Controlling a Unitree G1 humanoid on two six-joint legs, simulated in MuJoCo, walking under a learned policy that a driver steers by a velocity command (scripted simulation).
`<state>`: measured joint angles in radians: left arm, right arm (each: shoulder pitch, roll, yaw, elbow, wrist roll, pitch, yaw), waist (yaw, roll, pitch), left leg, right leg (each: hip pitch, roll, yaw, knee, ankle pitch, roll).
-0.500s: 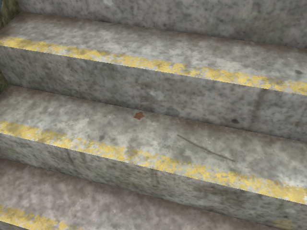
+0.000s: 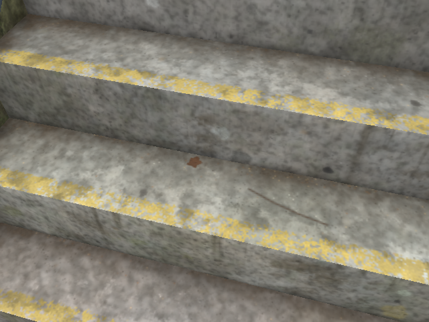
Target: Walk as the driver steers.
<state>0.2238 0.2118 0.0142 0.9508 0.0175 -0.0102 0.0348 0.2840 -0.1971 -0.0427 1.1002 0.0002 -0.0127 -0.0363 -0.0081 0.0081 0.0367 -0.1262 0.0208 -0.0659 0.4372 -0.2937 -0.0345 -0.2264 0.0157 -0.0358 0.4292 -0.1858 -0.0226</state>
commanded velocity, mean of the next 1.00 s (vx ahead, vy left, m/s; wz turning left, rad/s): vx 0.00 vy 0.00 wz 0.00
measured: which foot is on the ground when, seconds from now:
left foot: down 0.00-1.00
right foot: down 0.00-1.00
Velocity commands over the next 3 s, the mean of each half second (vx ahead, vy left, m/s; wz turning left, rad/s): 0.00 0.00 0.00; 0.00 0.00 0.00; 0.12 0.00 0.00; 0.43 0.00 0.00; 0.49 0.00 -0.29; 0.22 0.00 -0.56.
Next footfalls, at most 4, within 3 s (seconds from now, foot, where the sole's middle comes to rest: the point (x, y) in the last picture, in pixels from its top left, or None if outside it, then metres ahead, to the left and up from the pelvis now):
1.76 right None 0.14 -0.06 -0.78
2.22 left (154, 314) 0.45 0.18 -0.57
2.80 right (285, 214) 0.62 -0.14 -0.36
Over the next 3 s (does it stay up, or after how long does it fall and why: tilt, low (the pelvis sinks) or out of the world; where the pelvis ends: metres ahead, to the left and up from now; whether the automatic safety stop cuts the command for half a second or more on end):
stays up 0.52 -0.04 0.34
